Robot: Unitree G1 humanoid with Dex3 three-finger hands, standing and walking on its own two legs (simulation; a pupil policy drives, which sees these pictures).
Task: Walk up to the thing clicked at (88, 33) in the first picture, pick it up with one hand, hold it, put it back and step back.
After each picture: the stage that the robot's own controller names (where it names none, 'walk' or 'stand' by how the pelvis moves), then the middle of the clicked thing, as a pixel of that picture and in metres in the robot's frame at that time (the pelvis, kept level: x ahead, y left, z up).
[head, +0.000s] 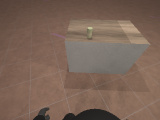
stand; (89, 32) +0.99 +0.03 -0.03
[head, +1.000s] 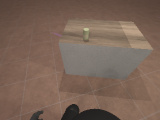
walk; (85, 33) +0.89 +0.11 -0.01
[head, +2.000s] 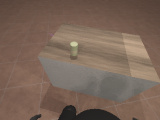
walk; (74, 49) +0.58 +0.18 +0.00
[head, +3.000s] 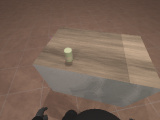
stand; (68, 55) +0.52 +0.21 +0.00
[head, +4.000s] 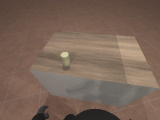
stand; (65, 59) +0.50 +0.22 -0.02
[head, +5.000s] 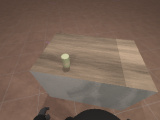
stand; (65, 60) +0.50 +0.22 -0.03
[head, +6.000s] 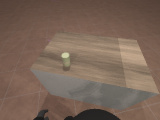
stand; (66, 59) +0.50 +0.22 -0.03
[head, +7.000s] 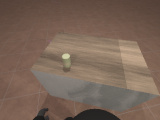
stand; (66, 60) +0.49 +0.21 -0.03
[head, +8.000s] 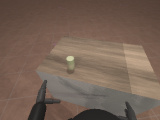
rise first; (70, 62) +0.49 +0.20 -0.03
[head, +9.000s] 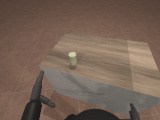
go down; (72, 58) +0.52 +0.19 -0.02
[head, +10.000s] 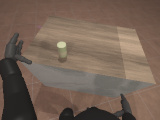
go down; (62, 49) +0.53 +0.18 +0.00
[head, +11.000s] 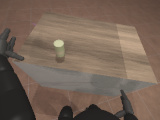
go down; (59, 48) +0.51 +0.18 +0.03
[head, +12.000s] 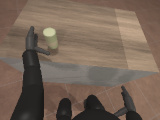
close in; (51, 39) +0.53 +0.20 +0.07
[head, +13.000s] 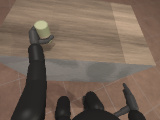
lift; (44, 33) +0.56 +0.20 +0.08
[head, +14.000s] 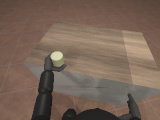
lift; (58, 61) +0.37 +0.20 +0.10
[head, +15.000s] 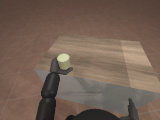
hold; (64, 64) +0.33 +0.16 +0.16
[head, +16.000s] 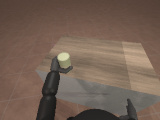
hold; (65, 63) +0.33 +0.16 +0.16
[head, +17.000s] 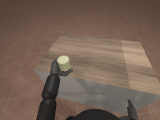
hold; (64, 66) +0.32 +0.16 +0.14
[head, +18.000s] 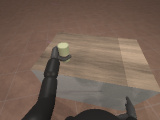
crouch; (64, 52) +0.42 +0.17 +0.16
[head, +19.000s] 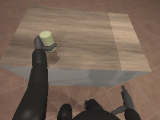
lower; (48, 42) +0.53 +0.20 +0.07
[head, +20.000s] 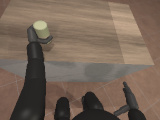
lower; (43, 33) +0.56 +0.20 +0.08
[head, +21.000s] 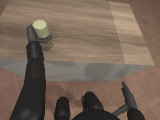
lower; (42, 32) +0.56 +0.20 +0.08
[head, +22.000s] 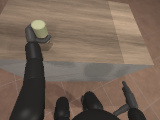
lower; (41, 32) +0.56 +0.20 +0.08
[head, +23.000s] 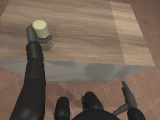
rest; (42, 32) +0.56 +0.20 +0.08
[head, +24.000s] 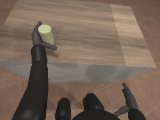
withdraw; (47, 36) +0.55 +0.19 +0.07
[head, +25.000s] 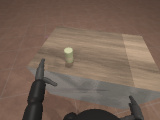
sink last; (69, 55) +0.50 +0.17 +0.03
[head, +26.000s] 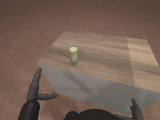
stand; (73, 54) +0.55 +0.18 +0.02
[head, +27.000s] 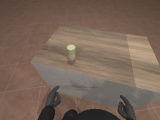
stand; (71, 52) +0.52 +0.17 +0.03
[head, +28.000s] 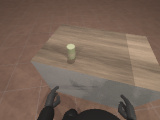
stand; (71, 51) +0.53 +0.18 +0.04
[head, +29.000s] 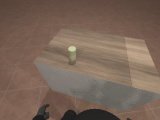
stand; (72, 53) +0.54 +0.17 +0.01
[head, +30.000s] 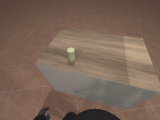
walk; (71, 54) +0.55 +0.18 -0.02
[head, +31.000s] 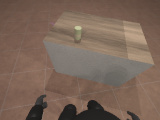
walk; (77, 33) +0.76 +0.15 -0.01
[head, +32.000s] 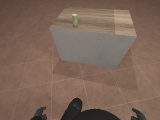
walk; (75, 19) +1.08 +0.28 +0.00
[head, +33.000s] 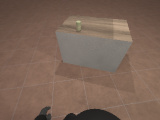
stand; (78, 25) +1.18 +0.19 -0.03
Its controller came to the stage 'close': yes
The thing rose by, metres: 0.19
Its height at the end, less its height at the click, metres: +0.00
